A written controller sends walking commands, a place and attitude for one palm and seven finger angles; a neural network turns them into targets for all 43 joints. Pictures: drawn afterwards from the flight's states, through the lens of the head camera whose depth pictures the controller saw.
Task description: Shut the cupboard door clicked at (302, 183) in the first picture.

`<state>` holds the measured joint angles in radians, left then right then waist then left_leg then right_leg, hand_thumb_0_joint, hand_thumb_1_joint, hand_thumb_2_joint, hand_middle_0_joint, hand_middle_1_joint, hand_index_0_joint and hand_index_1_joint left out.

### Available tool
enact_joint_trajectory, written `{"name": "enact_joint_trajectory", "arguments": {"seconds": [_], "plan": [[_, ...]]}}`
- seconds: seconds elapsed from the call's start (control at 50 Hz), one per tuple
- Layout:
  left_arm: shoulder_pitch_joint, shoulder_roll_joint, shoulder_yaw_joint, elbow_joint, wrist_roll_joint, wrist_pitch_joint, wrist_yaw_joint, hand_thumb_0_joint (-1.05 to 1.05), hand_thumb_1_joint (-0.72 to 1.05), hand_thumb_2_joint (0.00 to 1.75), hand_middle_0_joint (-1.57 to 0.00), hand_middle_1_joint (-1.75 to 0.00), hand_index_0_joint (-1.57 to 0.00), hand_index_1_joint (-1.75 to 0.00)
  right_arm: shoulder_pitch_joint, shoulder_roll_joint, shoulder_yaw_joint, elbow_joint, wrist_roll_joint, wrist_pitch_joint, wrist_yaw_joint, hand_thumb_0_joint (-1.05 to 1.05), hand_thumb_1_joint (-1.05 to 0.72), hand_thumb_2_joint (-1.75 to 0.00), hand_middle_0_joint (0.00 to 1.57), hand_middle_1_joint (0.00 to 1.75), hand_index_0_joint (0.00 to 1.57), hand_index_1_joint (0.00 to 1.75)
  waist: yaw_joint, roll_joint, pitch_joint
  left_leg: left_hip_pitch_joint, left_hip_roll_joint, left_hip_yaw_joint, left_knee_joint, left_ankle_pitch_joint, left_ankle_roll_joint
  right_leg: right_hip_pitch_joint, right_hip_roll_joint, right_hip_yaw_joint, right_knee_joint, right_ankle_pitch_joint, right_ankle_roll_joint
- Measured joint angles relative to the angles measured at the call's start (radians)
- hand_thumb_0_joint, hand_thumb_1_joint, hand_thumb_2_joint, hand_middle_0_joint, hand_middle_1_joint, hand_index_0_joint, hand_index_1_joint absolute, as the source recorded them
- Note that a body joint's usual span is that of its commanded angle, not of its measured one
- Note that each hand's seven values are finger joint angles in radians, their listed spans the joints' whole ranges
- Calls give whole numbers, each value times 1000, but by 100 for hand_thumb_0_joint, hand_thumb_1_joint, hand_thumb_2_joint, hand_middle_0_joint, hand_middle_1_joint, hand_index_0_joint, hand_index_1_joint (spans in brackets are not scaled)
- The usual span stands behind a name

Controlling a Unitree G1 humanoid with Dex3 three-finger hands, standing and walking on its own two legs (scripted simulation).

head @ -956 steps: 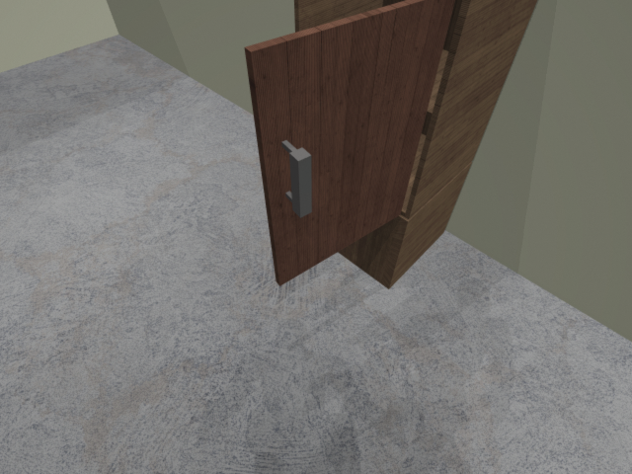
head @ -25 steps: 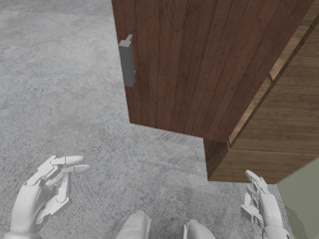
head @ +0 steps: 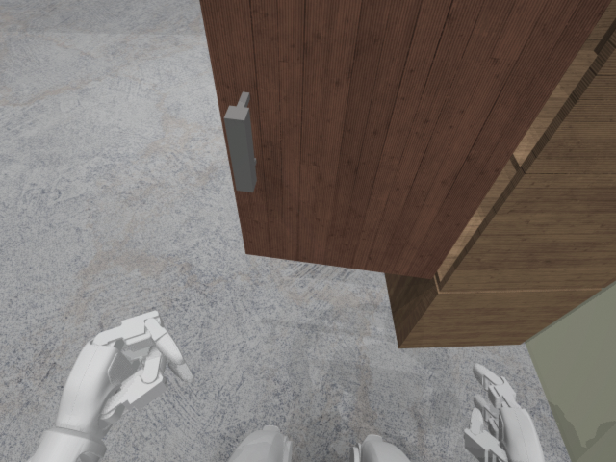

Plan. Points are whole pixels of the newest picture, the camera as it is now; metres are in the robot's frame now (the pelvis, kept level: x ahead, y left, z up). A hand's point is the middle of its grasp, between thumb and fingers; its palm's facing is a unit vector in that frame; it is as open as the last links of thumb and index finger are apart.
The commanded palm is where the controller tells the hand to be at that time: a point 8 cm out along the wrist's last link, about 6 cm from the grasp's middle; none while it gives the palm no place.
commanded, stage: raise the hand and make a fist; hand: left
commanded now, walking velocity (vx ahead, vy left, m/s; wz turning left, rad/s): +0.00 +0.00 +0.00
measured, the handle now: (245, 143) +0.53 +0.14 +0.09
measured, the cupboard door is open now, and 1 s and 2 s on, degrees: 80 80 80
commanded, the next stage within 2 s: bring the fist close to the handle in 0.84 s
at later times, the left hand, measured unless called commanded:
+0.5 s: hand (134, 328) +0.24 +0.20 +0.10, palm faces -0.03 -1.00 -0.06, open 3.1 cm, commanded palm +0.21 +0.25 +0.10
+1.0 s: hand (169, 339) +0.23 +0.17 +0.09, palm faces -0.04 -1.00 -0.04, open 3.1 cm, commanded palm +0.23 +0.22 +0.10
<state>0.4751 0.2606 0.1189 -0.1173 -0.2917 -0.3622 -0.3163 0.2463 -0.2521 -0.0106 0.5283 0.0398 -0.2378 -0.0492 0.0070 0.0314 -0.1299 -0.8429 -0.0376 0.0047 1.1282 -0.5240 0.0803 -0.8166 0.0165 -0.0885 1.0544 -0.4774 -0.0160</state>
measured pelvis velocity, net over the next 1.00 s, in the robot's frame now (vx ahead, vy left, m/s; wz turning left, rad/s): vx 0.01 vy -0.02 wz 0.01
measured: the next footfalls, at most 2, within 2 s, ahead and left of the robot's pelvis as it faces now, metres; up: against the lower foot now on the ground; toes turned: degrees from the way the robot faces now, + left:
none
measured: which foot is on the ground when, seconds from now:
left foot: down 0.00-1.00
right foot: down 0.00-1.00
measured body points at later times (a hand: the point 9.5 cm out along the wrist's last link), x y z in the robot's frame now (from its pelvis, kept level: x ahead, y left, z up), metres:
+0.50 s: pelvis +0.01 +0.01 +0.02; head +0.04 +0.02 +0.47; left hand +0.23 +0.25 +0.11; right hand +0.19 -0.22 -0.04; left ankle +0.02 +0.06 -0.66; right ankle +0.02 -0.12 -0.66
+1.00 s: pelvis +0.01 -0.02 +0.03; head +0.05 -0.02 +0.47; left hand +0.23 +0.22 +0.09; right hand +0.19 -0.25 -0.04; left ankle +0.02 +0.06 -0.66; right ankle +0.02 -0.12 -0.66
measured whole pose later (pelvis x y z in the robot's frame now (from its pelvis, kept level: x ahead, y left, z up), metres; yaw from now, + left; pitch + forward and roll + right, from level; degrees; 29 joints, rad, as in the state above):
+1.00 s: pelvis +0.01 -0.02 +0.03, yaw +1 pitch +11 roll -2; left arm 0.38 0.27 0.14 -0.05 -0.29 -0.26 -0.27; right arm 0.26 -0.25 0.03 0.51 0.05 -0.21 -0.05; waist 0.00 0.05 -0.13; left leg -0.68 -0.04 -0.01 0.98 -0.48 0.06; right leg -0.66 0.02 -0.09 0.92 -0.44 -0.03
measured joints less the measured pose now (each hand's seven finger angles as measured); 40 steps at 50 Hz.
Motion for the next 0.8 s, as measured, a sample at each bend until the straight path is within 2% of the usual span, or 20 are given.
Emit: {"name": "enact_joint_trajectory", "arguments": {"seconds": [0.14,0.28,0.46,0.62,0.66,0.8], "plan": [[-19,5,34,-38,-3,41,72,2,90,90,-114,-133,-114,-133,-4,28,27,-44,4,25,8,2,-91,-90,20,30,20,30,-1,7,-17,72,-8,3,-67,22,7,75,-5,7,-72,25,12],[-54,6,4,27,16,100,48,2,90,90,-125,-145,-125,-145,7,24,58,-58,2,29,13,2,-90,-90,20,30,21,30,2,9,-12,100,-13,-2,-96,33,13,108,-9,4,-106,37,18],[-101,25,31,-4,16,76,73,2,90,90,-129,-150,-129,-149,31,13,56,-24,2,29,17,2,-90,-90,20,30,21,30,-2,12,3,151,-13,-4,-133,42,8,158,-8,4,-143,45,17],[-115,13,30,84,1,147,40,2,90,90,-130,-150,-130,-150,45,2,51,-19,8,36,9,2,-90,-90,20,30,21,30,-16,16,1,172,-12,4,-173,57,5,169,-6,14,-167,55,10],[-105,11,26,79,3,138,45,2,90,90,-130,-150,-130,-150,47,1,48,-20,6,32,8,2,-90,-90,20,30,21,30,-16,10,5,173,-10,4,-173,57,2,169,-4,14,-165,53,7],[-99,9,32,35,6,52,68,2,90,90,-130,-150,-130,-150,34,-5,38,-6,1,23,15,2,-90,-90,20,30,20,30,-11,7,3,161,-5,-7,-152,46,-10,159,2,2,-144,40,-6]]}}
